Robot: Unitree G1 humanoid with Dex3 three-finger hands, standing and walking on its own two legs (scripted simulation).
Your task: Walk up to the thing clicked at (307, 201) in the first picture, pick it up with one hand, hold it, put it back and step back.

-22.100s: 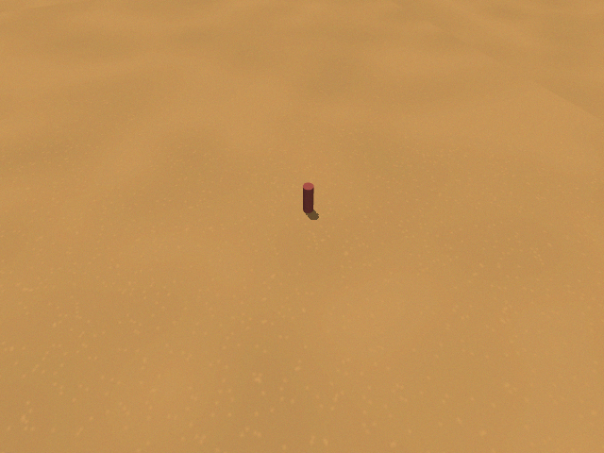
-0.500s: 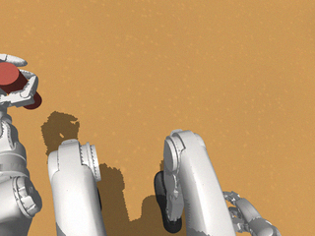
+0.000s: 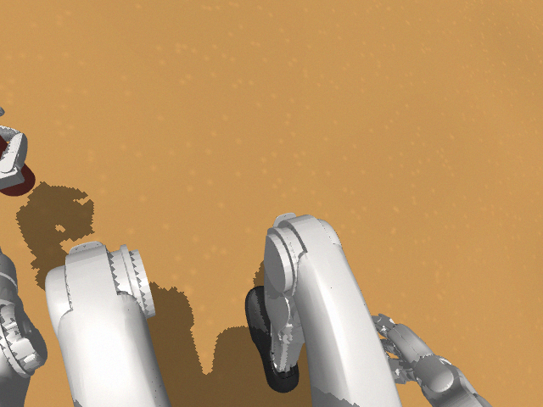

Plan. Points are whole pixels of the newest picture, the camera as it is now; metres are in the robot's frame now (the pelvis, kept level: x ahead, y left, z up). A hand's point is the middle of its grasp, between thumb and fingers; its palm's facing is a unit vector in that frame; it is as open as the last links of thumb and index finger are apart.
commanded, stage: lower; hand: left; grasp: from the side
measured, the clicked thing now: out of the picture +0.45 +0.31 -0.13
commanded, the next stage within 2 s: loosen in 1.02 s
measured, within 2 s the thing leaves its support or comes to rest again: rests again in 1.36 s
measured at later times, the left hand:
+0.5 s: hand (11, 158) +0.46 +0.30 -0.15, palm faces +0.34 -0.94 -0.01, open 6.6 cm
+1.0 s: hand (19, 161) +0.46 +0.30 -0.17, palm faces +0.34 -0.94 -0.01, open 6.6 cm
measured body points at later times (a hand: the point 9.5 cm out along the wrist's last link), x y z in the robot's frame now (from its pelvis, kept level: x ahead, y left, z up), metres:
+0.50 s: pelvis +0.00 +0.01 -0.01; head +0.24 +0.16 +0.34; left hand +0.43 +0.35 -0.15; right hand +0.14 -0.26 -0.06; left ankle +0.08 +0.14 -0.26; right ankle +0.11 -0.12 -0.26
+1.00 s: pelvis -0.01 +0.01 -0.01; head +0.24 +0.18 +0.32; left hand +0.44 +0.35 -0.17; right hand +0.14 -0.24 -0.05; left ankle +0.08 +0.14 -0.26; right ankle +0.11 -0.12 -0.26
